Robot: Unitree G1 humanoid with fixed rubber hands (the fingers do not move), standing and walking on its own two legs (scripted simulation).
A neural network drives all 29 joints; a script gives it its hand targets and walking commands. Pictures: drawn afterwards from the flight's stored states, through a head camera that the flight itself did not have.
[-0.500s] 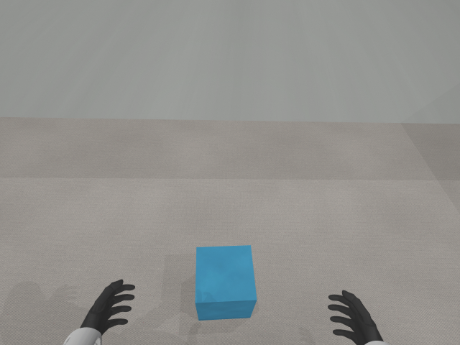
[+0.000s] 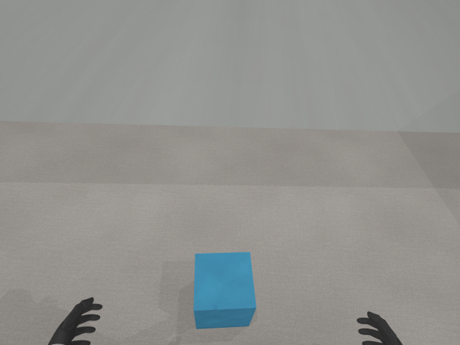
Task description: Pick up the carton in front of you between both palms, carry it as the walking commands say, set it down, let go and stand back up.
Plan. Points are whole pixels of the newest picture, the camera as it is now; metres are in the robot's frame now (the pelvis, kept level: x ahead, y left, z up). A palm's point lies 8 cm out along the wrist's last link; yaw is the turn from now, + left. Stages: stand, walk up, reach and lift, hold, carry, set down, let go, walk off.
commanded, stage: stand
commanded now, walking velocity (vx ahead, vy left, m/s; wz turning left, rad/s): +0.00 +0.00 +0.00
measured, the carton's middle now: (222, 291) +0.43 +0.00 -0.64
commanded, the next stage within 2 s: none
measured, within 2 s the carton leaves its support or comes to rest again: neither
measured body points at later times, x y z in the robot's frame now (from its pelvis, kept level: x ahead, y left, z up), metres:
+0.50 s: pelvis +0.01 +0.00 +0.00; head +0.01 +0.01 +0.45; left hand +0.14 +0.30 -0.10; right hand +0.14 -0.29 -0.09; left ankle -0.02 +0.12 -0.73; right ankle -0.03 -0.13 -0.73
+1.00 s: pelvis -0.01 +0.00 +0.01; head -0.02 +0.01 +0.46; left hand +0.10 +0.31 -0.10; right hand +0.10 -0.31 -0.09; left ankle -0.02 +0.12 -0.73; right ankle -0.03 -0.13 -0.73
